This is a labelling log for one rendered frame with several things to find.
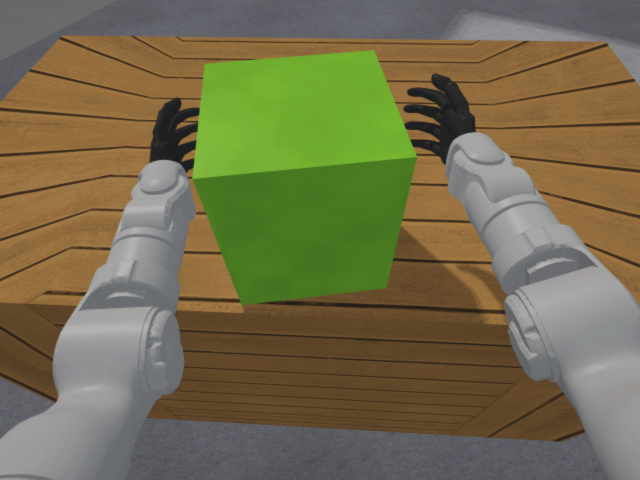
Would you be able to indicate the robot left upper arm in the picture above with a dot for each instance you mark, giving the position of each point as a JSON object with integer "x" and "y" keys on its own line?
{"x": 111, "y": 367}

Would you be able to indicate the robot right upper arm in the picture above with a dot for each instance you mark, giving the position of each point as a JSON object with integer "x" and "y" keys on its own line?
{"x": 580, "y": 331}

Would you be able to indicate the carton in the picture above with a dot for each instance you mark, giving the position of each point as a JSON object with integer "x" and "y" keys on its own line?
{"x": 303, "y": 166}

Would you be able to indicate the pedestal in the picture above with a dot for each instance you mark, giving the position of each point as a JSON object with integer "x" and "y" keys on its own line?
{"x": 428, "y": 354}

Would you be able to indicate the robot left hand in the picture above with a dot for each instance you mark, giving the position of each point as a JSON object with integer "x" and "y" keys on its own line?
{"x": 166, "y": 137}

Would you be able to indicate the robot right forearm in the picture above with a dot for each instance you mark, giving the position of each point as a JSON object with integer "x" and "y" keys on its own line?
{"x": 524, "y": 238}

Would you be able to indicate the robot left forearm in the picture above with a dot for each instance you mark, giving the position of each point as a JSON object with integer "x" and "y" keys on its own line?
{"x": 147, "y": 251}

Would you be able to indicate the robot right hand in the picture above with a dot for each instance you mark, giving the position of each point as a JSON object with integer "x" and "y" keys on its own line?
{"x": 454, "y": 115}

